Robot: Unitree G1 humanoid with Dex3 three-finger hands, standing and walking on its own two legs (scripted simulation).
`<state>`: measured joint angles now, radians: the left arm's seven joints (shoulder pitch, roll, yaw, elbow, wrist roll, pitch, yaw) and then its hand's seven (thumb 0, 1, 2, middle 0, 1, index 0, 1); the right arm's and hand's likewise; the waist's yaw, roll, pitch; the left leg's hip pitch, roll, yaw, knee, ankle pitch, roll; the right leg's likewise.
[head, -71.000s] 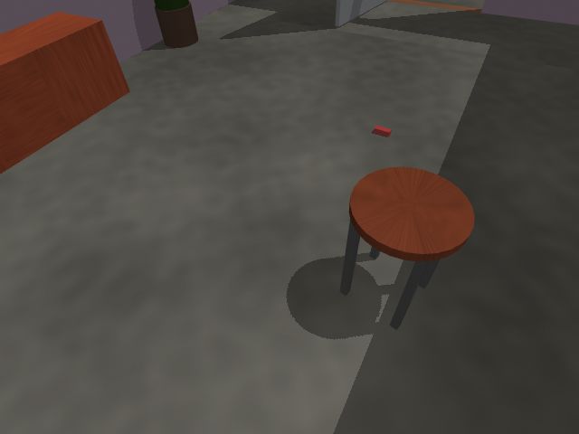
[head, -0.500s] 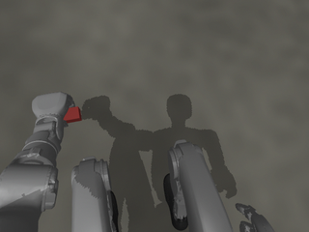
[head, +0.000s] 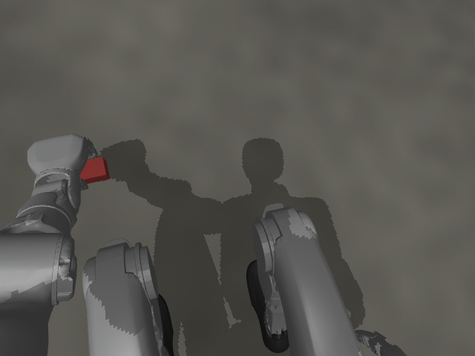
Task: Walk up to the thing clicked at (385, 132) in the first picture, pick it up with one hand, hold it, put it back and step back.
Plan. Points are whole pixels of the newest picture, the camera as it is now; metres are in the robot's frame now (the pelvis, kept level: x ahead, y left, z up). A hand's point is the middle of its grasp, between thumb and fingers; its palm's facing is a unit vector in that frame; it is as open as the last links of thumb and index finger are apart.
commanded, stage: crouch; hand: left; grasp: from above
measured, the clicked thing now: (81, 173) +0.48 +0.22 -0.20
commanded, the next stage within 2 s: lower in 0.06 s
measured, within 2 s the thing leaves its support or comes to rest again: rests again in 1.20 s
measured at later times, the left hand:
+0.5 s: hand (84, 182) +0.46 +0.22 -0.22, palm faces -0.48 -0.06 -0.88, open 6.8 cm
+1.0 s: hand (92, 185) +0.47 +0.22 -0.27, palm faces -0.47 -0.10 -0.88, open 6.7 cm
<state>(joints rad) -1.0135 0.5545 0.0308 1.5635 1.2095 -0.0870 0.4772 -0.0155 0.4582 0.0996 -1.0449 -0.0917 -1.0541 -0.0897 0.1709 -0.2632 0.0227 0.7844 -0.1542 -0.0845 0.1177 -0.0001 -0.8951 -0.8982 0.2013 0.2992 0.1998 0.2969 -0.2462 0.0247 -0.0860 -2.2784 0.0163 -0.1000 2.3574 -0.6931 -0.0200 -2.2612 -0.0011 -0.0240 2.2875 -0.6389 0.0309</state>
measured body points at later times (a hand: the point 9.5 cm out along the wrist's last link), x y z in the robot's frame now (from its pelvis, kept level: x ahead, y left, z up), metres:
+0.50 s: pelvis +0.01 +0.00 -0.02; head +0.26 +0.05 +0.35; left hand +0.48 +0.22 -0.17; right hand +0.03 -0.27 -0.13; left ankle +0.08 +0.13 -0.31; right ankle +0.10 -0.13 -0.31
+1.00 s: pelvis +0.01 +0.00 -0.04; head +0.28 +0.05 +0.31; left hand +0.49 +0.23 -0.22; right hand +0.01 -0.26 -0.13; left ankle +0.08 +0.13 -0.31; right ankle +0.10 -0.13 -0.31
